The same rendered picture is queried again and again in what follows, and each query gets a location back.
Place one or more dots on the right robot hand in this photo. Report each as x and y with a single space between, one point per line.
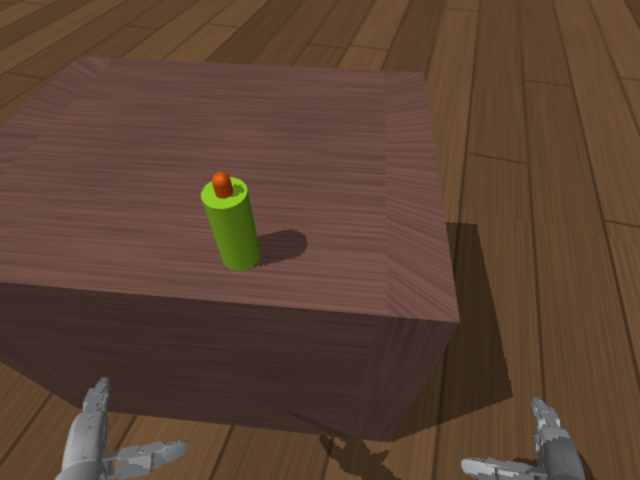
555 451

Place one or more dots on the left robot hand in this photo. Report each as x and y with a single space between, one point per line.
88 437

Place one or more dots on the left robot arm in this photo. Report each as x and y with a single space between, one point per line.
87 470

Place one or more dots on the bottle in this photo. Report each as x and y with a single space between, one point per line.
227 205

